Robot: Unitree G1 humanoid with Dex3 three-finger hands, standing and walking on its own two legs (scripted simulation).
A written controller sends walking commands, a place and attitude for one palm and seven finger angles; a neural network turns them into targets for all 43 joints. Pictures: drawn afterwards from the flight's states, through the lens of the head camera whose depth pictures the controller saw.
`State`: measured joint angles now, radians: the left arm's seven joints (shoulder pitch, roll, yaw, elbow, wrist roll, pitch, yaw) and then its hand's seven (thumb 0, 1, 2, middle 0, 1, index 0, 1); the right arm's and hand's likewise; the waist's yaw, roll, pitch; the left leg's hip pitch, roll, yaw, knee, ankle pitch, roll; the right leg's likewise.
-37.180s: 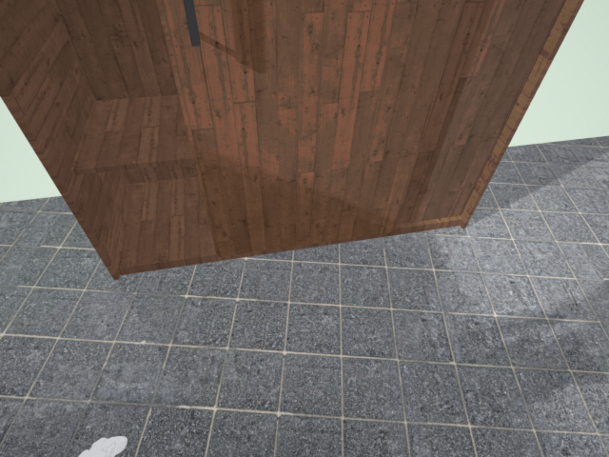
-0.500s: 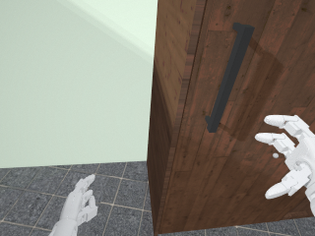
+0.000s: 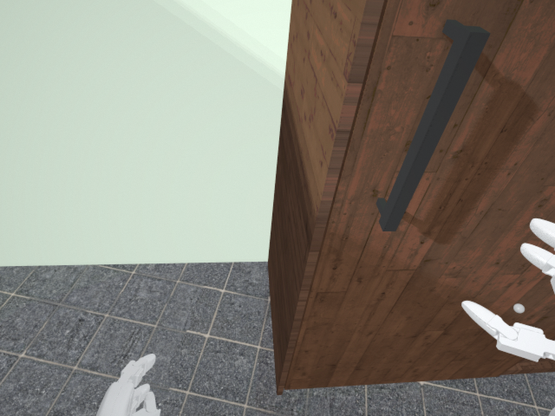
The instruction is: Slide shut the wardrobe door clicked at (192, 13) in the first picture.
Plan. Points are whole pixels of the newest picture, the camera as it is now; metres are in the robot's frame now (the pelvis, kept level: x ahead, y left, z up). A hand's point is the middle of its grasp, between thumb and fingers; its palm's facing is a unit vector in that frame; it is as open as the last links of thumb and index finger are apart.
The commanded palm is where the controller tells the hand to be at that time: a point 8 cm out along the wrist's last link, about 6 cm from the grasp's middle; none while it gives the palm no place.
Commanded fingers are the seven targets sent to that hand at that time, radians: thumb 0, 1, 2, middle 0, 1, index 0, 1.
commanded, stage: draw the hand back to the body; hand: right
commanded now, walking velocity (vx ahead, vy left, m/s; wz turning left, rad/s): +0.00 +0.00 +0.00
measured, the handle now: (415, 142) +0.37 -0.16 +0.26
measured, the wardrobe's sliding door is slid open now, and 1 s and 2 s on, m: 0.00 0.00 0.00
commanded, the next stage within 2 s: step back with the hand held close in 0.66 s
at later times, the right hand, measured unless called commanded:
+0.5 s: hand (536, 315) +0.20 -0.27 +0.16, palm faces +0.45 +0.82 -0.36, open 7.6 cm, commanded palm +0.15 -0.31 +0.17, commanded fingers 0.00 -0.90 -0.90 0.20 0.30 0.20 0.30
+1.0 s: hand (534, 299) +0.21 -0.27 +0.17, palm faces +0.42 +0.79 -0.45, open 7.4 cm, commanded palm +0.15 -0.31 +0.18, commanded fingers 0.00 -0.90 -0.90 0.20 0.30 0.20 0.30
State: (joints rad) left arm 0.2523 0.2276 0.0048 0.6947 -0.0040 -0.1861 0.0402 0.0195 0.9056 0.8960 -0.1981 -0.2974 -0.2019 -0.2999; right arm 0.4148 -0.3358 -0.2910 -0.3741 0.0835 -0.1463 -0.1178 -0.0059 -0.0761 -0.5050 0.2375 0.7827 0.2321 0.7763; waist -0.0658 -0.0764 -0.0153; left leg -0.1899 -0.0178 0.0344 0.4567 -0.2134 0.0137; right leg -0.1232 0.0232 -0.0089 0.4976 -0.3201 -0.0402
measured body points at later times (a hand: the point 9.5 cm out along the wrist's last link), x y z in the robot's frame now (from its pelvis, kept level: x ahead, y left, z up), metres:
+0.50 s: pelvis +0.01 -0.02 +0.00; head -0.01 +0.00 +0.45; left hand +0.20 +0.20 -0.07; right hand +0.17 -0.32 +0.18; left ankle +0.02 +0.11 -0.74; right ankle -0.03 -0.09 -0.74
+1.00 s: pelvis -0.01 -0.01 +0.00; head +0.00 +0.01 +0.45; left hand +0.17 +0.23 -0.08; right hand +0.18 -0.31 +0.19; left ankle +0.02 +0.11 -0.74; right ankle -0.03 -0.09 -0.74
